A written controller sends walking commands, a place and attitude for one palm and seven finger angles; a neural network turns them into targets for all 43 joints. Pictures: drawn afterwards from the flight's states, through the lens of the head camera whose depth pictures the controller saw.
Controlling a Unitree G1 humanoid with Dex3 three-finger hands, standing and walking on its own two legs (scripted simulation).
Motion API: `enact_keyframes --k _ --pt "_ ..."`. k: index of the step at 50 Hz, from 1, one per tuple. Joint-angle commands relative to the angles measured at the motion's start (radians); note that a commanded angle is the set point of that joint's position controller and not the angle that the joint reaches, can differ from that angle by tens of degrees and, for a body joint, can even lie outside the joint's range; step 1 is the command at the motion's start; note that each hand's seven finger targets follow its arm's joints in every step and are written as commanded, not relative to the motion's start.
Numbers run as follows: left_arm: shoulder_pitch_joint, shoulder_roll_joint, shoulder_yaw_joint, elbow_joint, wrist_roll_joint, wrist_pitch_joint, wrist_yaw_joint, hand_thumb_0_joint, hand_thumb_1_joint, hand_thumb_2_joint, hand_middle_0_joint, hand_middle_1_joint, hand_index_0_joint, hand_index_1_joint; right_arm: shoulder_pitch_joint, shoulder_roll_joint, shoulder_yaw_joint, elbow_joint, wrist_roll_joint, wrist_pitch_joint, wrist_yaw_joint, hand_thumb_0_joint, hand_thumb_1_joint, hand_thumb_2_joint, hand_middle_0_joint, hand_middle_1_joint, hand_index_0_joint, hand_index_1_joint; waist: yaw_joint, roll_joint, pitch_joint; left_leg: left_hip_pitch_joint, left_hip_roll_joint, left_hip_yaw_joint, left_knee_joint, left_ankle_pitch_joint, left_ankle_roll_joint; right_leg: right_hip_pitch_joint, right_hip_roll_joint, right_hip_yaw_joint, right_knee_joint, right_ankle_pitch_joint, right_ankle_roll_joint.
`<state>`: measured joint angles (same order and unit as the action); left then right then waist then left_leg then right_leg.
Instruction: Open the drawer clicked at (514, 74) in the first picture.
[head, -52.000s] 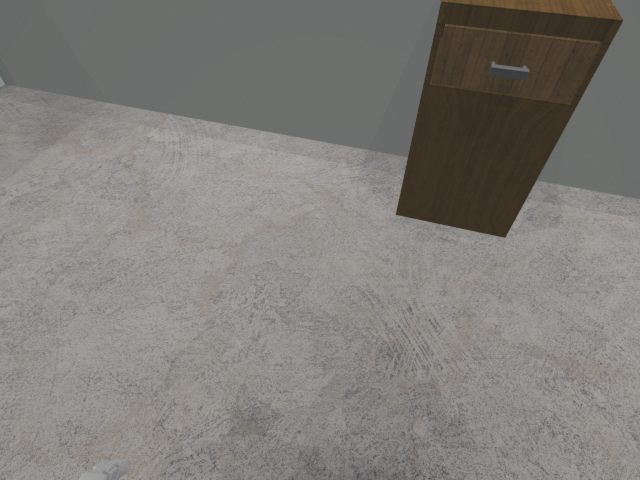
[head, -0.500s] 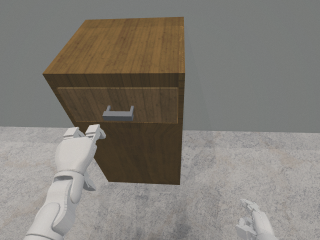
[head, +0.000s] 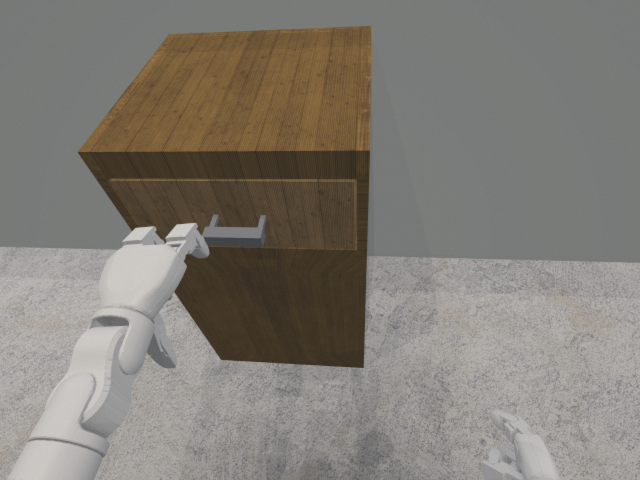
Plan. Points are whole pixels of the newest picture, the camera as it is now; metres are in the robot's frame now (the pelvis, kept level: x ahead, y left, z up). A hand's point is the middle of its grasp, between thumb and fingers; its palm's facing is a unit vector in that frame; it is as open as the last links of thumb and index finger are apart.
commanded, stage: raise the hand with hooked fingers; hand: left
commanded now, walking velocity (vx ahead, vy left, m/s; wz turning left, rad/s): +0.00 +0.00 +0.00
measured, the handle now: (236, 228) +0.52 +0.23 -0.05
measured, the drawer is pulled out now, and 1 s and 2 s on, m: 0.00 0.00 0.00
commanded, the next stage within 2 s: move the hooked fingers above the handle in 0.14 s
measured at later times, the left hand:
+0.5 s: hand (177, 284) +0.33 +0.23 +0.06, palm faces +0.00 -0.07 -1.00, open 13.8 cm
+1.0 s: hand (200, 262) +0.38 +0.22 +0.04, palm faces -0.01 -0.04 -1.00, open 13.8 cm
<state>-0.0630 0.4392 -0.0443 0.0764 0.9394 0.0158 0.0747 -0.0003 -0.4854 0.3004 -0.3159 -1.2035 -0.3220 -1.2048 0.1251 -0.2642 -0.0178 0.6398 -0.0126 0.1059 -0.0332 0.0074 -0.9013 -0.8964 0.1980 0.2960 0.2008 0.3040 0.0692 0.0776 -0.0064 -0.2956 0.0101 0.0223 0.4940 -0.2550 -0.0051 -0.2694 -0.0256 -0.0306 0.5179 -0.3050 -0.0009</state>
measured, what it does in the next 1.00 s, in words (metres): stands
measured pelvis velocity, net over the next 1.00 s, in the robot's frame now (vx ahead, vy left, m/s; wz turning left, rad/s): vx -0.01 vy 0.00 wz -0.01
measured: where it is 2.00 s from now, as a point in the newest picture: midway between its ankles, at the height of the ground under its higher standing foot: outside the picture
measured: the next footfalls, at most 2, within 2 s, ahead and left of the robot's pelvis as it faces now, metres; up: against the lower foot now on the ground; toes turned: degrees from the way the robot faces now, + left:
none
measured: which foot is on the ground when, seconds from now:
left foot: down 0.00-1.00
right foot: down 0.00-1.00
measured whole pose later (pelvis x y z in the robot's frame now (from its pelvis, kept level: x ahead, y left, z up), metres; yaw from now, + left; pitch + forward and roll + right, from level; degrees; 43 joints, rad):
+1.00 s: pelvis -0.01 +0.00 -0.01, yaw -1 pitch +8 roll +0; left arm -0.39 0.42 -0.07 0.53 1.01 -0.02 0.20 0.00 -0.49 0.30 -0.32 -1.20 -0.32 -1.21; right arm 0.23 -0.26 -0.06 0.69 0.01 0.11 -0.05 0.01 -0.90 -0.90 0.20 0.30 0.20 0.30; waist 0.01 0.06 -0.06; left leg -0.44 0.02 0.03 0.59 -0.29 0.00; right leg -0.42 -0.02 -0.02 0.62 -0.33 0.00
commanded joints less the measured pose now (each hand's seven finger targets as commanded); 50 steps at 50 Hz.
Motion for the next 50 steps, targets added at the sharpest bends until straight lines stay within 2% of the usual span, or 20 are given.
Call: enact_keyframes --k 1,5,7,12,15,19,20,25,26,30,31,33,34,35,38,41,43,46,48,50 --pt "-0.263 0.234 0.164 -0.229 0.016 -0.019 0.099 0.0 -0.5 0.3 -0.3 -1.2 -0.3 -1.2 -0.108 -0.089 -0.038 -0.145 0.003 -0.043 -0.001 0.0 -0.9 -0.9 0.2 0.3 0.2 0.3 0.013 -0.045 -0.313 0.118 -0.047 0.004 -0.006 0.36 0.03 0.109 0.03 0.012 -0.027 0.423 -0.031" --pt "-0.253 0.214 0.148 -0.188 0.017 0.01 0.122 0.0 -0.5 0.3 -0.3 -1.2 -0.3 -1.2 -0.111 -0.09 -0.044 -0.135 0.01 -0.041 0.0 0.0 -0.9 -0.9 0.2 0.3 0.2 0.3 0.006 -0.044 -0.306 0.116 -0.046 0.007 -0.005 0.345 0.029 0.094 0.033 0.01 -0.029 0.401 -0.031" --pt "-0.249 0.203 0.128 -0.17 0.013 0.026 0.116 0.0 -0.5 0.3 -0.3 -1.2 -0.3 -1.2 -0.109 -0.092 -0.043 -0.132 0.013 -0.038 0.0 0.0 -0.9 -0.9 0.2 0.3 0.2 0.3 0.001 -0.071 -0.292 0.106 -0.047 0.008 -0.009 0.338 0.032 0.094 0.032 0.006 -0.028 0.404 -0.027" --pt "-0.25 0.201 0.106 -0.179 0.011 0.037 0.081 0.0 -0.5 0.3 -0.3 -1.2 -0.3 -1.2 -0.121 -0.092 -0.037 -0.14 0.012 -0.034 -0.007 0.0 -0.9 -0.9 0.2 0.3 0.2 0.3 0.003 -0.066 -0.287 0.114 -0.047 0.005 -0.023 0.292 0.034 0.089 0.034 0.003 -0.04 0.34 -0.026" --pt "-0.336 0.206 0.103 -0.096 0.014 0.025 0.069 0.0 -0.5 0.3 -0.3 -1.2 -0.3 -1.2 -0.106 -0.095 -0.032 -0.123 0.016 -0.033 -0.017 0.0 -0.9 -0.9 0.2 0.3 0.2 0.3 -0.021 -0.118 -0.228 0.087 -0.045 0.007 -0.024 0.233 0.036 0.042 0.039 0.001 -0.057 0.283 -0.023" --pt "-0.442 0.209 0.091 -0.055 0.033 -0.009 0.082 0.0 -0.5 0.3 -0.3 -1.2 -0.3 -1.2 -0.082 -0.089 -0.035 -0.114 0.014 -0.039 -0.026 0.0 -0.9 -0.9 0.2 0.3 0.2 0.3 -0.023 -0.064 -0.278 0.102 -0.049 0.007 -0.009 0.227 0.036 0.027 0.036 0.005 -0.042 0.269 -0.027" --pt "-0.462 0.22 0.101 -0.034 0.036 -0.013 0.086 0.0 -0.5 0.3 -0.3 -1.2 -0.3 -1.2 -0.074 -0.091 -0.036 -0.11 0.013 -0.04 -0.027 0.0 -0.9 -0.9 0.2 0.3 0.2 0.3 -0.027 -0.08 -0.281 0.095 -0.05 0.006 -0.006 0.22 0.036 0.026 0.039 0.004 -0.044 0.257 -0.027" --pt "-0.517 0.178 0.066 0.053 0.046 -0.019 0.105 0.0 -0.5 0.3 -0.3 -1.2 -0.3 -1.2 -0.05 -0.089 -0.044 -0.103 0.017 -0.042 -0.022 0.0 -0.9 -0.9 0.2 0.3 0.2 0.3 -0.034 -0.05 -0.29 0.078 -0.05 0.004 0.011 0.237 0.031 -0.001 0.043 -0.002 -0.022 0.268 -0.032" --pt "-0.552 0.176 0.054 0.055 0.049 -0.02 0.109 0.0 -0.5 0.3 -0.3 -1.2 -0.3 -1.2 -0.043 -0.091 -0.044 -0.099 0.017 -0.041 -0.021 0.0 -0.9 -0.9 0.2 0.3 0.2 0.3 -0.037 -0.049 -0.303 0.083 -0.048 0.007 0.014 0.236 0.034 -0.005 0.04 0.0 -0.019 0.273 -0.031" --pt "-0.531 0.227 0.109 0.12 0.058 -0.008 0.12 0.0 -0.5 0.3 -0.3 -1.2 -0.3 -1.2 -0.03 -0.098 -0.051 -0.1 0.016 -0.035 -0.021 0.0 -0.9 -0.9 0.2 0.3 0.2 0.3 -0.024 -0.078 -0.337 0.051 -0.05 0.007 0.025 0.265 0.034 0.029 0.043 0.004 -0.002 0.317 -0.033" --pt "-0.537 0.217 0.097 0.12 0.057 -0.009 0.121 0.0 -0.5 0.3 -0.3 -1.2 -0.3 -1.2 -0.021 -0.097 -0.05 -0.102 0.017 -0.033 -0.02 0.0 -0.9 -0.9 0.2 0.3 0.2 0.3 -0.021 -0.069 -0.345 0.049 -0.05 0.009 0.025 0.272 0.035 0.034 0.04 0.005 0.003 0.326 -0.033" --pt "-0.532 0.218 0.103 0.159 0.054 -0.006 0.121 0.0 -0.5 0.3 -0.3 -1.2 -0.3 -1.2 -0.015 -0.101 -0.054 -0.099 0.021 -0.032 -0.02 0.0 -0.9 -0.9 0.2 0.3 0.2 0.3 -0.027 -0.096 -0.321 0.03 -0.048 0.012 0.026 0.257 0.037 0.021 0.042 0.004 0.003 0.32 -0.031" --pt "-0.559 0.193 0.075 0.164 0.055 -0.007 0.12 0.0 -0.5 0.3 -0.3 -1.2 -0.3 -1.2 -0.012 -0.101 -0.053 -0.1 0.022 -0.03 -0.021 0.0 -0.9 -0.9 0.2 0.3 0.2 0.3 -0.035 -0.097 -0.315 0.027 -0.048 0.012 0.027 0.252 0.037 0.006 0.043 0.002 0.004 0.312 -0.03" --pt "-0.592 0.19 0.07 0.16 0.056 -0.011 0.121 0.0 -0.5 0.3 -0.3 -1.2 -0.3 -1.2 -0.007 -0.104 -0.057 -0.102 0.022 -0.031 -0.021 0.0 -0.9 -0.9 0.2 0.3 0.2 0.3 -0.043 -0.084 -0.319 0.029 -0.048 0.011 0.03 0.244 0.037 -0.005 0.045 0.002 0.003 0.291 -0.032" --pt "-0.612 0.228 0.098 0.161 0.067 -0.028 0.137 0.0 -0.5 0.3 -0.3 -1.2 -0.3 -1.2 0.023 -0.107 -0.065 -0.095 0.018 -0.034 -0.022 0.0 -0.9 -0.9 0.2 0.3 0.2 0.3 -0.036 -0.061 -0.367 0.041 -0.048 0.01 0.043 0.265 0.039 0.002 0.044 0.008 0.016 0.311 -0.034" --pt "-0.627 0.195 0.076 0.183 0.064 -0.037 0.15 0.0 -0.5 0.3 -0.3 -1.2 -0.3 -1.2 0.04 -0.107 -0.072 -0.087 0.02 -0.035 -0.018 0.0 -0.9 -0.9 0.2 0.3 0.2 0.3 -0.051 -0.069 -0.359 0.04 -0.043 0.007 0.051 0.279 0.039 -0.025 0.048 0.001 0.024 0.315 -0.035" --pt "-0.615 0.193 0.077 0.191 0.065 -0.038 0.159 0.0 -0.5 0.3 -0.3 -1.2 -0.3 -1.2 0.05 -0.109 -0.076 -0.085 0.019 -0.035 -0.014 0.0 -0.9 -0.9 0.2 0.3 0.2 0.3 -0.049 -0.063 -0.371 0.044 -0.043 0.009 0.056 0.294 0.039 -0.026 0.049 0.0 0.028 0.329 -0.035" --pt "-0.688 0.205 0.076 0.236 0.074 -0.032 0.176 0.0 -0.5 0.3 -0.3 -1.2 -0.3 -1.2 0.063 -0.114 -0.077 -0.072 0.021 -0.033 -0.016 0.0 -0.9 -0.9 0.2 0.3 0.2 0.3 -0.065 -0.075 -0.362 0.022 -0.043 0.011 0.058 0.252 0.042 -0.045 0.048 0.002 0.026 0.295 -0.033" --pt "-0.697 0.242 0.106 0.276 0.082 -0.029 0.183 0.0 -0.5 0.3 -0.3 -1.2 -0.3 -1.2 0.071 -0.116 -0.078 -0.064 0.021 -0.032 -0.019 0.0 -0.9 -0.9 0.2 0.3 0.2 0.3 -0.059 -0.064 -0.375 0.013 -0.046 0.017 0.066 0.257 0.042 -0.035 0.047 0.009 0.03 0.313 -0.033" --pt "-0.701 0.249 0.117 0.292 0.08 -0.031 0.184 0.0 -0.5 0.3 -0.3 -1.2 -0.3 -1.2 0.078 -0.117 -0.081 -0.066 0.02 -0.032 -0.02 0.0 -0.9 -0.9 0.2 0.3 0.2 0.3 -0.058 -0.084 -0.4 0.004 -0.048 0.017 0.07 0.27 0.043 -0.013 0.048 0.01 0.033 0.334 -0.033"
